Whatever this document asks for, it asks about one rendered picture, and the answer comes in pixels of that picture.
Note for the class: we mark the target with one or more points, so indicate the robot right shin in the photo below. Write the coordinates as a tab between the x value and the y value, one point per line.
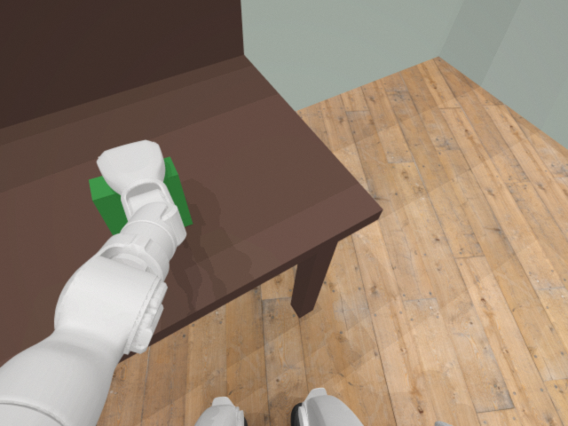
316	392

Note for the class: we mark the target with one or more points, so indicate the robot left forearm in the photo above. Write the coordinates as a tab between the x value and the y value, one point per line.
148	241

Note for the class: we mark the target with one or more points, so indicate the table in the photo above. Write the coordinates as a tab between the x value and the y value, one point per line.
79	77

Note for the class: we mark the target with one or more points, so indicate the robot left hand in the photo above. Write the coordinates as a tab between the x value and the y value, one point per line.
125	164

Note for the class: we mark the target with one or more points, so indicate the left robot upper arm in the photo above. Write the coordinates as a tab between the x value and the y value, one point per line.
64	380

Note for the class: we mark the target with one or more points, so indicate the sponge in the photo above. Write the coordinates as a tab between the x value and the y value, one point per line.
108	202

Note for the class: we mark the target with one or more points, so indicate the robot right thigh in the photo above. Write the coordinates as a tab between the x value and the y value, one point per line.
326	410

